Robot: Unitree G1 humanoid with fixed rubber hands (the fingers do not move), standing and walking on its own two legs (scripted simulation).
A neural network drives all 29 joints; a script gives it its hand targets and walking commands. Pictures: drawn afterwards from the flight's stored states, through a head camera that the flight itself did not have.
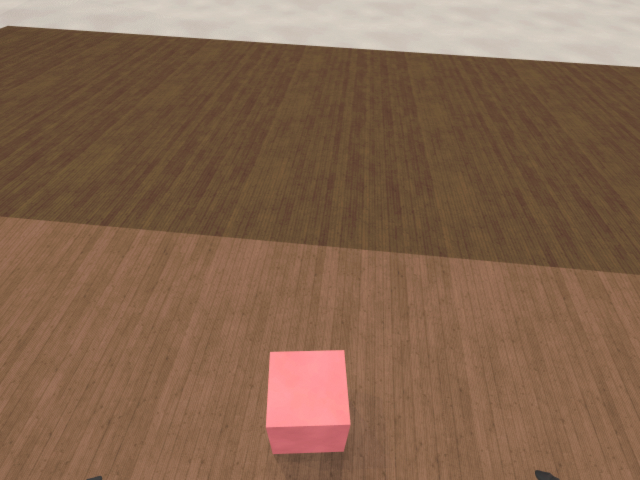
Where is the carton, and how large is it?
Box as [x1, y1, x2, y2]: [266, 350, 350, 453]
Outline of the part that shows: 343,350 270,352 266,429 273,453 343,451 350,424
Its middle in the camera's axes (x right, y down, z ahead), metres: -0.04 +0.46 +1.11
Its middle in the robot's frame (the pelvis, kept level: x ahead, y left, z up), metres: +0.46 +0.02 -0.66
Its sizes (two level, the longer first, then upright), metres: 0.210 0.200 0.250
